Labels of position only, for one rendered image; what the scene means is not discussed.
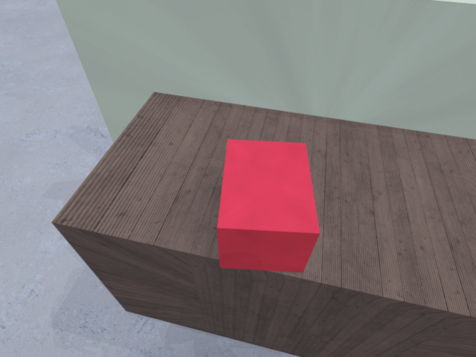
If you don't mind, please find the pedestal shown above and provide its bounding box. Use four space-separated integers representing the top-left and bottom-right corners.
52 92 476 357

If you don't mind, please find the carton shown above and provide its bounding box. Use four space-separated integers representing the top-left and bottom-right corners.
217 139 320 272

